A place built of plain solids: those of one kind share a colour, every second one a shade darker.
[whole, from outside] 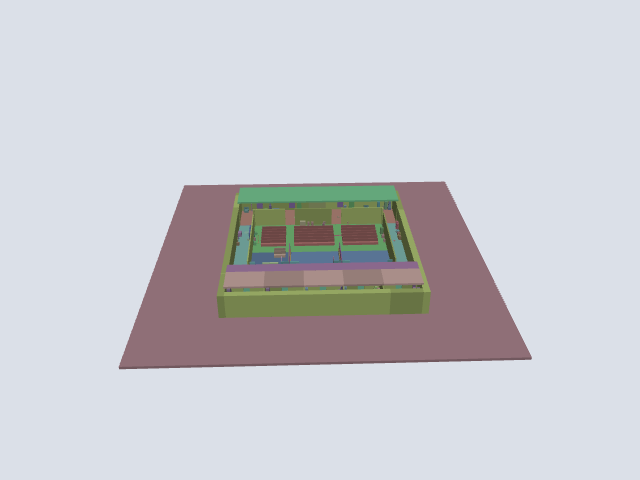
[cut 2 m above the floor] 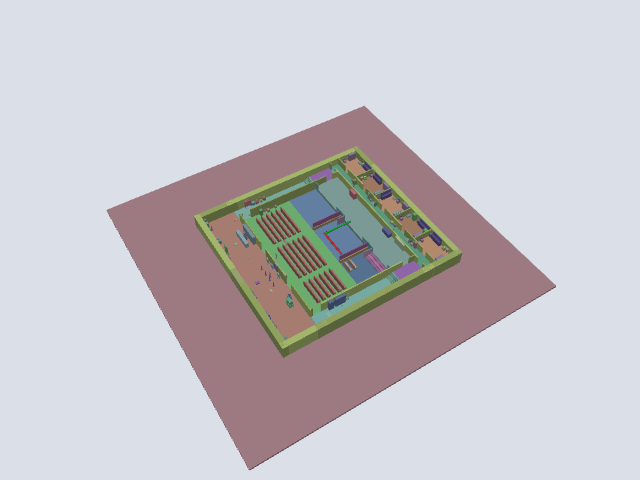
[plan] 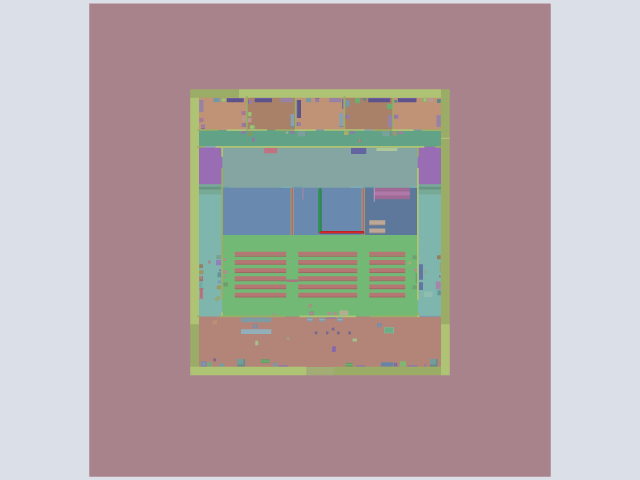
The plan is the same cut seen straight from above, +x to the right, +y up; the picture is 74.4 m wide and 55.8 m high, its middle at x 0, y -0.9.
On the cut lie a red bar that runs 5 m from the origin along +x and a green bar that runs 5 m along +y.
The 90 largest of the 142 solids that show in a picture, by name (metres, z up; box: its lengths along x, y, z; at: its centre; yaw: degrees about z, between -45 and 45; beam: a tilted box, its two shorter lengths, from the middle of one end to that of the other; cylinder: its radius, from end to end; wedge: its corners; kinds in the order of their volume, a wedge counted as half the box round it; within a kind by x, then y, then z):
{
 "ground_under_all_1": {"box": [53.68, 55.02, 0.4], "at": [0.0, -0.93, -0.75]},
 "wall_1": {"box": [1.0, 7.75, 3.82], "at": [-14.58, -12.76, 1.31]},
 "wall_2": {"box": [1.0, 21.52, 3.82], "at": [-14.58, 0.07, 1.31]},
 "wall_3": {"box": [1.0, 3.75, 3.82], "at": [-14.58, 10.91, 1.31]},
 "wall_4": {"box": [1.0, 5.65, 3.82], "at": [-14.58, 13.81, 1.31]},
 "wall_5": {"box": [2.46, 0.2, 3.82], "at": [-13.05, 11.88, 1.31]},
 "wall_6": {"box": [2.46, 0.2, 3.82], "at": [-13.05, 11.88, 1.31]},
 "wall_7": {"box": [0.2, 15.31, 3.82], "at": [-11.38, -0.18, 1.31]},
 "wall_8": {"box": [7.47, 1.0, 3.82], "at": [-11.34, 16.14, 1.31]},
 "wall_9": {"box": [2.46, 0.2, 3.82], "at": [-9.63, 11.88, 1.31]},
 "wall_10": {"box": [0.2, 4.05, 3.82], "at": [-8.51, 13.81, 1.31]},
 "wall_11": {"box": [13.48, 1.0, 3.82], "at": [-8.34, -16.14, 1.31]},
 "wall_12": {"box": [7.5, 0.2, 3.82], "at": [-7.83, -9.79, 1.31]},
 "wall_13": {"box": [7.4, 0.2, 3.82], "at": [-7.78, -9.79, 1.31]},
 "wall_14": {"box": [2.46, 0.2, 3.82], "at": [-7.38, 11.88, 1.31]},
 "wall_15": {"box": [7.47, 1.0, 3.82], "at": [-5.67, 16.14, 1.31]},
 "wall_16": {"box": [2.46, 0.2, 3.82], "at": [-3.96, 11.88, 1.31]},
 "wall_17": {"box": [0.2, 4.05, 3.82], "at": [-2.83, 13.81, 1.31]},
 "wall_18": {"box": [2.46, 0.2, 3.82], "at": [-1.71, 11.88, 1.31]},
 "wall_19": {"box": [24.25, 0.2, 3.82], "at": [0.0, 9.94, 1.31]},
 "wall_20": {"box": [22.95, 0.2, 3.82], "at": [0.0, 9.94, 1.31]},
 "wall_21": {"box": [7.47, 1.0, 3.82], "at": [0.0, 16.14, 1.31]},
 "wall_22": {"box": [6.55, 0.2, 3.82], "at": [0.9, -9.79, 1.31]},
 "wall_23": {"box": [6.55, 0.2, 3.82], "at": [0.9, -9.79, 1.31]},
 "wall_24": {"box": [4.72, 0.2, 3.82], "at": [2.83, 11.88, 1.31]},
 "wall_25": {"box": [0.2, 4.05, 3.82], "at": [2.83, 13.81, 1.31]},
 "wall_26": {"box": [2.46, 0.2, 3.82], "at": [3.96, 11.88, 1.31]},
 "wall_27": {"box": [7.47, 1.0, 3.82], "at": [5.67, 16.14, 1.31]},
 "wall_28": {"box": [2.46, 0.2, 3.82], "at": [7.38, 11.88, 1.31]},
 "wall_29": {"box": [13.48, 1.0, 3.82], "at": [8.34, -16.14, 1.31]},
 "wall_30": {"box": [0.2, 4.05, 3.82], "at": [8.51, 13.81, 1.31]},
 "wall_31": {"box": [5.6, 0.2, 3.82], "at": [8.68, -9.79, 1.31]},
 "wall_32": {"box": [5.7, 0.2, 3.82], "at": [8.72, -9.79, 1.31]},
 "wall_33": {"box": [2.46, 0.2, 3.82], "at": [9.63, 11.88, 1.31]},
 "wall_34": {"box": [7.47, 1.0, 3.82], "at": [11.34, 16.14, 1.31]},
 "wall_35": {"box": [0.2, 15.31, 3.82], "at": [11.38, -0.18, 1.31]},
 "wall_36": {"box": [2.46, 0.2, 3.82], "at": [13.05, 11.88, 1.31]},
 "wall_37": {"box": [1.0, 7.75, 3.82], "at": [14.58, -12.76, 1.31]},
 "wall_38": {"box": [1.0, 21.52, 3.82], "at": [14.58, 0.07, 1.31]},
 "wall_39": {"box": [1.0, 3.75, 3.82], "at": [14.58, 10.91, 1.31]},
 "wall_40": {"box": [1.0, 5.65, 3.82], "at": [14.58, 13.81, 1.31]},
 "floor_dressing_1": {"box": [5.67, 3.85, 1.21], "at": [-11.34, 13.81, 0.01]},
 "floor_dressing_2": {"box": [5.67, 3.85, 1.21], "at": [-5.67, 13.81, 0.01]},
 "floor_dressing_3": {"box": [5.67, 3.85, 1.21], "at": [0.0, 13.81, 0.01]},
 "floor_dressing_4": {"box": [5.67, 3.85, 1.21], "at": [5.67, 13.81, 0.01]},
 "floor_dressing_5": {"box": [5.67, 3.85, 1.21], "at": [11.34, 13.81, 0.01]},
 "floor_stage_1": {"box": [22.75, 4.75, 1.21], "at": [0.0, 7.56, 0.01]},
 "floor_parterre_1": {"box": [22.75, 9.46, 0.6], "at": [0.0, -5.05, -0.3]},
 "floor_foyer_1": {"box": [28.35, 5.95, 0.6], "at": [0.0, -12.76, -0.3]},
 "floor_lift_1": {"box": [7.95, 5.51, 0.6], "at": [-7.4, 2.43, -0.3]},
 "floor_lift_2": {"box": [7.85, 5.51, 0.6], "at": [0.9, 2.43, -0.3]},
 "floor_lift_3": {"box": [6.15, 5.51, 0.6], "at": [8.3, 2.43, -0.3]},
 "floor_back_corridor_1": {"box": [28.35, 1.95, 1.21], "at": [0.0, 10.91, 0.01]},
 "ceil_foyer_1": {"box": [28.35, 5.95, 0.3], "at": [0.0, -12.76, 4.55]},
 "floor_promenade_1": {"box": [2.8, 14.17, 0.6], "at": [-12.78, -2.7, -0.3]},
 "floor_promenade_2": {"box": [2.8, 14.17, 0.6], "at": [12.78, -2.7, -0.3]},
 "ceil_dressing_1": {"box": [5.67, 3.85, 0.3], "at": [-11.34, 13.81, 4.01]},
 "ceil_dressing_2": {"box": [5.67, 3.85, 0.3], "at": [-5.67, 13.81, 4.01]},
 "ceil_dressing_3": {"box": [5.67, 3.85, 0.3], "at": [0.0, 13.81, 4.01]},
 "ceil_dressing_4": {"box": [5.67, 3.85, 0.3], "at": [5.67, 13.81, 4.01]},
 "ceil_dressing_5": {"box": [5.67, 3.85, 0.3], "at": [11.34, 13.81, 4.01]},
 "floor_walk_1": {"box": [2.8, 4.35, 1.21], "at": [-12.78, 7.76, 0.01]},
 "floor_walk_2": {"box": [2.8, 4.35, 1.21], "at": [12.78, 7.76, 0.01]},
 "ceil_back_corridor_1": {"box": [28.35, 1.95, 0.3], "at": [0.0, 10.91, 4.01]},
 "seats_parterre_1": {"box": [6.0, 0.44, 0.46], "at": [-6.92, -7.25, 0.22]},
 "seats_parterre_2": {"box": [6.0, 0.44, 0.46], "at": [-6.92, -6.3, 0.22]},
 "seats_parterre_3": {"box": [6.0, 0.44, 0.46], "at": [-6.92, -5.35, 0.22]},
 "seats_parterre_4": {"box": [6.0, 0.44, 0.46], "at": [-6.92, -4.4, 0.22]},
 "seats_parterre_5": {"box": [6.0, 0.44, 0.46], "at": [-6.92, -3.45, 0.22]},
 "seats_parterre_6": {"box": [6.0, 0.44, 0.46], "at": [-6.92, -2.5, 0.22]},
 "seats_parterre_7": {"box": [6.85, 0.44, 0.46], "at": [0.9, -7.25, 0.22]},
 "seats_parterre_8": {"box": [6.85, 0.44, 0.46], "at": [0.9, -6.3, 0.22]},
 "seats_parterre_9": {"box": [6.85, 0.44, 0.46], "at": [0.9, -5.35, 0.22]},
 "seats_parterre_10": {"box": [6.85, 0.44, 0.46], "at": [0.9, -4.4, 0.22]},
 "seats_parterre_11": {"box": [6.85, 0.44, 0.46], "at": [0.9, -3.45, 0.22]},
 "seats_parterre_12": {"box": [6.85, 0.44, 0.46], "at": [0.9, -2.5, 0.22]},
 "door_leaf_1": {"box": [3.2, 0.97, 3.87], "at": [0.0, -16.15, 1.33]},
 "floor_tongue_1": {"box": [0.4, 5.51, 1.21], "at": [-3.23, 2.43, 0.01]},
 "floor_tongue_2": {"box": [0.4, 5.51, 1.21], "at": [5.03, 2.43, 0.01]},
 "cloakroom_foyer_1": {"box": [3.5, 0.55, 1.0], "at": [-7.42, -11.54, 0.5]},
 "cloakroom_foyer_2": {"box": [3.5, 0.55, 1.75], "at": [-7.42, -10.19, 0.87]},
 "tread_1": {"box": [4.05, 0.45, 0.75], "at": [8.4, 4.06, -0.22]},
 "tread_2": {"box": [4.05, 0.45, 0.91], "at": [8.4, 4.51, -0.15]},
 "tread_3": {"box": [4.05, 0.45, 1.06], "at": [8.4, 4.96, -0.07]},
 "flats_stage_1": {"box": [2.4, 0.35, 3.6], "at": [7.78, 9.63, 2.41]},
 "rail_tongue_1": {"box": [0.12, 5.51, 2.26], "at": [-3.23, 2.43, 0.53]},
 "rail_tongue_2": {"box": [0.12, 5.51, 2.26], "at": [5.03, 2.43, 0.53]},
 "lockers_promenade_1": {"box": [0.48, 1.8, 1.8], "at": [11.74, -4.62, 0.9]},
 "piano_stage_1": {"box": [1.5, 0.62, 1.25], "at": [-5.72, 9.49, 1.23]},
 "costume_rail_dressing_1": {"box": [0.5, 1.4, 1.66], "at": [-13.79, 14.69, 1.43]}
}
